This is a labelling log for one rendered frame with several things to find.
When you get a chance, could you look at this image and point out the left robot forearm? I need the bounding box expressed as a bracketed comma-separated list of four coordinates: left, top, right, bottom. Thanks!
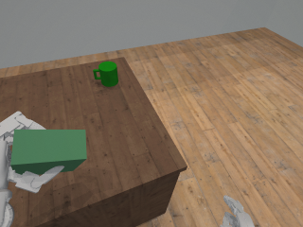
[0, 189, 15, 227]

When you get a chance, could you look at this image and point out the sponge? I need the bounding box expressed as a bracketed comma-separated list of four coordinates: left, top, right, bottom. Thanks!
[10, 130, 87, 175]

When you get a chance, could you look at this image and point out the robot right hand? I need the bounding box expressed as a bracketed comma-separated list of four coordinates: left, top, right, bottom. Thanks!
[220, 195, 255, 227]

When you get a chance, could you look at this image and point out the robot left hand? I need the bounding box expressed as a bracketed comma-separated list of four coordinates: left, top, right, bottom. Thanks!
[0, 111, 64, 194]

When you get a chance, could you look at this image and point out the table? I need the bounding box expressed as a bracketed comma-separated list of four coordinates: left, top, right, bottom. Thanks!
[0, 57, 187, 227]

